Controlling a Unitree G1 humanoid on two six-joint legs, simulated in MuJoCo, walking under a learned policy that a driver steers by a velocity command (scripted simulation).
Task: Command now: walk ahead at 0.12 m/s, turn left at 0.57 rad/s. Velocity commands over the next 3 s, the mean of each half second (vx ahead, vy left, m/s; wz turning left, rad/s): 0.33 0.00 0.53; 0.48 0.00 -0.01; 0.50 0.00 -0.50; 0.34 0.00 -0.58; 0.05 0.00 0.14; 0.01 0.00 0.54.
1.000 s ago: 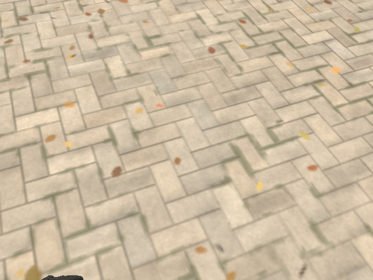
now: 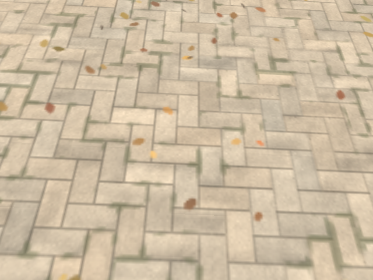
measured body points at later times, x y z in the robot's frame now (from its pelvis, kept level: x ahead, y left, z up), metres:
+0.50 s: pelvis +0.12 +0.01 -0.01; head +0.15 +0.02 +0.44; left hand +0.02 +0.28 -0.13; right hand +0.40 -0.15 -0.09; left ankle +0.22 +0.20 -0.70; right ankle +0.01 -0.15 -0.74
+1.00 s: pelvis +0.36 +0.14 +0.00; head +0.39 +0.15 +0.44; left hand +0.48 +0.43 -0.11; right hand +0.48 -0.12 -0.12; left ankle +0.23 +0.20 -0.74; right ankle +0.59 +0.05 -0.69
